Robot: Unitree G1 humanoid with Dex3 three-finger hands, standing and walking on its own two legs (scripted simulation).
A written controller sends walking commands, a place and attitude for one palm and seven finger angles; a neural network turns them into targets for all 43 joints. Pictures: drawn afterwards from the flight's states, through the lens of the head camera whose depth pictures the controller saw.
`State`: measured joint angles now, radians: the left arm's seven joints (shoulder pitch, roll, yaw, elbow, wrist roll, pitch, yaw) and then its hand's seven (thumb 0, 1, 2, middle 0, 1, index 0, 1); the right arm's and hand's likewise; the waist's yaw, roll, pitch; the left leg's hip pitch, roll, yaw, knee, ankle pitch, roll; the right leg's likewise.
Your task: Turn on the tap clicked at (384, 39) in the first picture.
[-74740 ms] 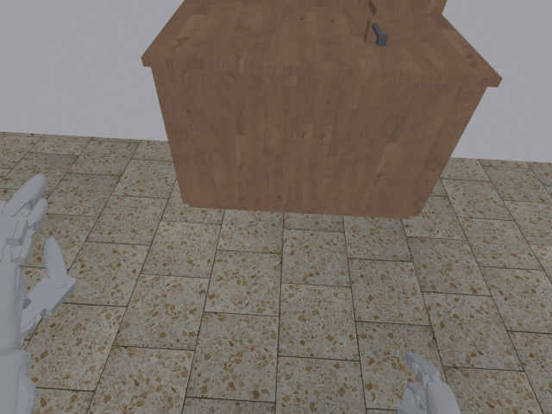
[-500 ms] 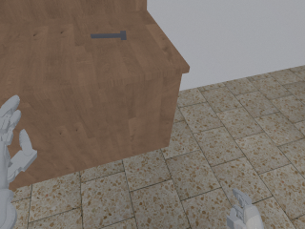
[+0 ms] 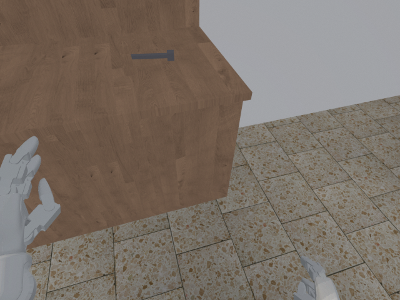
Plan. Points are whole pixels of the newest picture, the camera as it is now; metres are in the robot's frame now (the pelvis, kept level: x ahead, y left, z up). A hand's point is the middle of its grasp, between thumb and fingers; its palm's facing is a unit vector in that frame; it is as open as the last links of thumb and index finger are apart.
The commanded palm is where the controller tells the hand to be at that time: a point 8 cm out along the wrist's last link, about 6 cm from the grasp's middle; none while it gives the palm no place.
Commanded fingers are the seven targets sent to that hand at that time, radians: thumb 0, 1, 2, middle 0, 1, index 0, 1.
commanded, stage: stop stepping back and stand still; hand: left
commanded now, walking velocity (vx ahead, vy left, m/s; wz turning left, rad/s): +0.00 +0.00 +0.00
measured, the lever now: (170, 55) +0.87 +0.17 +0.08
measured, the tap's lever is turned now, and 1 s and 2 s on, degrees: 79 79 79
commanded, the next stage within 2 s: stand and check the lever's angle in 0.12 s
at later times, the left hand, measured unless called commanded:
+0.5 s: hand (53, 207) +0.21 +0.24 +0.15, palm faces +0.42 -0.84 -0.35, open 7.4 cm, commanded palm +0.16 +0.28 +0.17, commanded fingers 0.00 0.90 0.90 -0.20 -0.30 -0.20 -0.30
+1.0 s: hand (56, 203) +0.22 +0.24 +0.15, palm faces +0.40 -0.85 -0.36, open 7.4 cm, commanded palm +0.17 +0.28 +0.17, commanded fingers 0.00 0.90 0.90 -0.20 -0.30 -0.20 -0.30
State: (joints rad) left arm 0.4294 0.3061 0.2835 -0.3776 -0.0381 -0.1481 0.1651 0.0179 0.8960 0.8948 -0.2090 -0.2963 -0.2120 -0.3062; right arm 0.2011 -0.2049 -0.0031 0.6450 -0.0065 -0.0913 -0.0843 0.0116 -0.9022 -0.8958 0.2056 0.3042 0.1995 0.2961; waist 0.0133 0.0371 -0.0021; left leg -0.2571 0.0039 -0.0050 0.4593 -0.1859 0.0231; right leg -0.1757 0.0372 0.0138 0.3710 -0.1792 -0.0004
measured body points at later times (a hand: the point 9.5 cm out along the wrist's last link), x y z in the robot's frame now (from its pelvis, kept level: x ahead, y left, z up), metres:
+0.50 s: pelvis +0.00 +0.00 +0.00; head +0.01 +0.00 +0.45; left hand +0.19 +0.29 +0.17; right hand +0.18 -0.23 -0.08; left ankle +0.04 +0.10 -0.74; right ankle +0.01 -0.12 -0.74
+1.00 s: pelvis +0.01 +0.00 +0.00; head +0.01 +0.00 +0.45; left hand +0.19 +0.29 +0.17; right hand +0.18 -0.24 -0.08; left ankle +0.04 +0.10 -0.74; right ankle +0.01 -0.12 -0.74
